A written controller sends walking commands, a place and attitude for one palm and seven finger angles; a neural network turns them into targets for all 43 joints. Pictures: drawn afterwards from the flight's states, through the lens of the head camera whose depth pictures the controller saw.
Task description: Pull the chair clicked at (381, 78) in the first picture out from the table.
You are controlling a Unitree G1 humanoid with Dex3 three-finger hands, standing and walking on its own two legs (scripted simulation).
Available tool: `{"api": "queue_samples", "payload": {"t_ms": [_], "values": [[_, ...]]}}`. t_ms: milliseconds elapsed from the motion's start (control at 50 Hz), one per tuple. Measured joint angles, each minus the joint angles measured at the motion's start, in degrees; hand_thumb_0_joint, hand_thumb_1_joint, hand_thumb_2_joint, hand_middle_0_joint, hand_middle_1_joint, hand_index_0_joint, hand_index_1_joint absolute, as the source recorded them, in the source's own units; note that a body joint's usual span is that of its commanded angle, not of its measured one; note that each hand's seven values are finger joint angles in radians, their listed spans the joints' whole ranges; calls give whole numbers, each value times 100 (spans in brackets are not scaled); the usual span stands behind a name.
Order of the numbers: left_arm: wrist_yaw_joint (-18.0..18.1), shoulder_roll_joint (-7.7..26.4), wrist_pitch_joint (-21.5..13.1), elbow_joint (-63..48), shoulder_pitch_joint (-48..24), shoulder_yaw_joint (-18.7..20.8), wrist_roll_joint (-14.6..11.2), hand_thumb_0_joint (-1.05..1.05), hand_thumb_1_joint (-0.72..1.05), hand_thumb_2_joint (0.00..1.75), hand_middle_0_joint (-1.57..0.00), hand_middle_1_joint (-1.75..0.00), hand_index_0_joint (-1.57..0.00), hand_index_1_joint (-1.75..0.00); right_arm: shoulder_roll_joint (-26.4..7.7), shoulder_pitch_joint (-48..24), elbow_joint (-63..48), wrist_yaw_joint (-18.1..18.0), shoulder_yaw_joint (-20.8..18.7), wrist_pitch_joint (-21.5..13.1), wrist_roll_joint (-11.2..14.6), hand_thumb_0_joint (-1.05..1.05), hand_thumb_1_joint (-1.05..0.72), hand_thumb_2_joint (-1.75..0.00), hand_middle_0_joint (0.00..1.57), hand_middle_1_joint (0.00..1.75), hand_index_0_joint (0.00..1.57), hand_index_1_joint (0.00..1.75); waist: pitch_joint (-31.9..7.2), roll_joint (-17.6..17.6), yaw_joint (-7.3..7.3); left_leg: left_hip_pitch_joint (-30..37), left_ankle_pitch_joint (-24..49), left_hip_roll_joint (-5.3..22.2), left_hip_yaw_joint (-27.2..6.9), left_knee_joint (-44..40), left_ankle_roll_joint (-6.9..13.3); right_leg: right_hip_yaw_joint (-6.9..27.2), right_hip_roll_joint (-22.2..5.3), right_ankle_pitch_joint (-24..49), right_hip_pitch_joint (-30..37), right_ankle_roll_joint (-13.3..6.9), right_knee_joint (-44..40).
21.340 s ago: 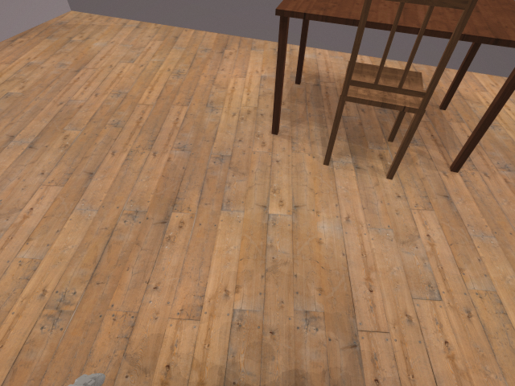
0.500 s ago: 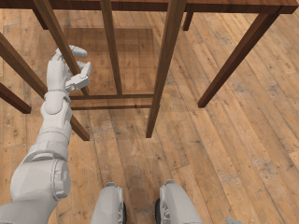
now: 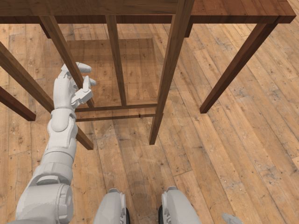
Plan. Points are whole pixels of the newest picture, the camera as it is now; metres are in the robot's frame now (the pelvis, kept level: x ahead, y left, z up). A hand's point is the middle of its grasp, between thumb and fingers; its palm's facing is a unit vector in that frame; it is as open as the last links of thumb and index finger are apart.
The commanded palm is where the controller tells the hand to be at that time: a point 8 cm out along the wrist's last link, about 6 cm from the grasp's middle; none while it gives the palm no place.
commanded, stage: hook a spindle and tug to test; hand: left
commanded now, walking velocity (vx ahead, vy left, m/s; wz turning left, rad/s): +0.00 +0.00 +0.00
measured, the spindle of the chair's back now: (76, 74) +0.49 +0.17 +0.06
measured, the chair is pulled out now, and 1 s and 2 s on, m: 0.01 0.07 0.12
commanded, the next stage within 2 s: step backward, pulling the chair out in 0.14 s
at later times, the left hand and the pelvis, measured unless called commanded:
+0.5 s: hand (90, 90) +0.45 +0.14 +0.04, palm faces +0.09 -0.99 -0.13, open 4.9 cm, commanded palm +0.42 +0.18 +0.04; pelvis +0.02 +0.00 +0.08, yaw +1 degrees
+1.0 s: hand (96, 109) +0.39 +0.12 +0.04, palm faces +0.02 -0.99 -0.15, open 4.8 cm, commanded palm +0.38 +0.16 +0.05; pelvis -0.01 -0.01 +0.10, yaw -2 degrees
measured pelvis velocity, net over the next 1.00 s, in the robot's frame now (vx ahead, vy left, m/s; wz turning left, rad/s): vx -0.01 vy -0.01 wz -0.04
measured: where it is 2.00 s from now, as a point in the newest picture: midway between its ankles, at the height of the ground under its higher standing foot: outside the picture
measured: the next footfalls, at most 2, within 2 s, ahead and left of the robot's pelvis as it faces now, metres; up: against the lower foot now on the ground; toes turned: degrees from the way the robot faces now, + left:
none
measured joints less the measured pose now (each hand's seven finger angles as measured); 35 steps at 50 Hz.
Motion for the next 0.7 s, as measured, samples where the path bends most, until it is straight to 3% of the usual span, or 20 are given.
{"api": "queue_samples", "payload": {"t_ms": [260, 280, 340, 420, 520, 700], "values": [[52, -180, 24, -459, 410, -235, -28, 1, 80, 81, -43, -145, -39, -145, 2, -143, -29, -38, -44, -49, 11, 1, -91, -90, 20, 30, 20, 30, 11, -30, 136, 167, -28, -35, -40, -94, -41, -31, -23, -71, 168, -30, -55], [144, -146, 149, -530, 398, -244, 110, 0, 79, 81, -44, -145, -39, -145, 21, -200, -70, -102, -35, 72, 77, 1, -91, -90, 20, 30, 20, 30, 146, -57, 129, 307, -24, -47, -32, -146, -40, -22, -32, -74, 297, -31, -86], [529, -34, 987, -583, 252, -507, 303, 0, 78, 82, -44, -140, -40, -145, 76, -323, -268, -425, -6, 501, 299, 1, -91, -90, 20, 30, 20, 30, 644, -12, 88, 1038, 240, -114, -51, -706, -85, -33, -76, 334, 1046, -14, -658], [854, -135, 1552, -40, 160, -640, 74, 0, 79, 82, -37, -125, -43, -145, 48, -298, -376, -703, 135, 865, 443, 1, -91, -90, 20, 30, 20, 30, 726, 74, 83, 1855, 674, -140, 5, -1833, -25, 21, -58, 609, 1842, 20, -1763], [945, -147, 1661, 627, -5, -711, 110, 1, 78, 80, -34, -113, -47, -145, -20, -226, -296, -855, 197, 1070, 442, 1, -91, -90, 20, 30, 21, 30, 768, -31, 14, 2537, 1134, -121, 12, -2789, -24, 27, -12, 1159, 2551, 91, -2805], [831, -61, 1672, 884, 51, -901, 125, 1, 78, 80, -32, -113, -49, -145, -218, -232, -1, -958, -58, 1077, 368, 0, -91, -90, 20, 30, 20, 30, 948, -30, 15, 3096, 1389, -37, 221, -3435, 49, 242, 91, 1619, 3146, 134, -3722]]}}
